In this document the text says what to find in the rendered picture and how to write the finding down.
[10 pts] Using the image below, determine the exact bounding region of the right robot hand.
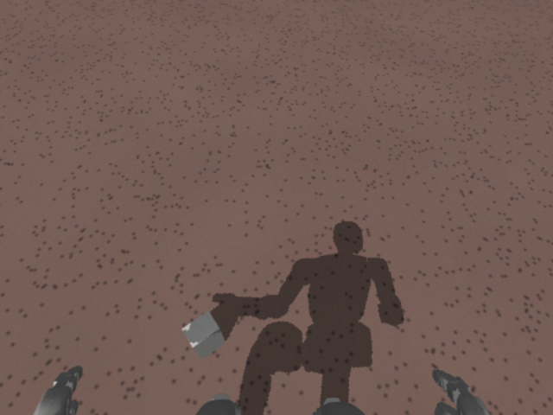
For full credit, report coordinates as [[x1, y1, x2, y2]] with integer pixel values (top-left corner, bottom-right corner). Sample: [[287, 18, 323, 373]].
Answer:
[[432, 369, 490, 415]]

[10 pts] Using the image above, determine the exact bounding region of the left robot hand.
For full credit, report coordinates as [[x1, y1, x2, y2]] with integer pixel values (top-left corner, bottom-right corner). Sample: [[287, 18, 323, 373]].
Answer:
[[33, 366, 83, 415]]

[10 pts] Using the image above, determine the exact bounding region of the carton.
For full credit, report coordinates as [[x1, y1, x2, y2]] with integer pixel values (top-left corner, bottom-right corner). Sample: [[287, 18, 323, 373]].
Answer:
[[182, 311, 226, 360]]

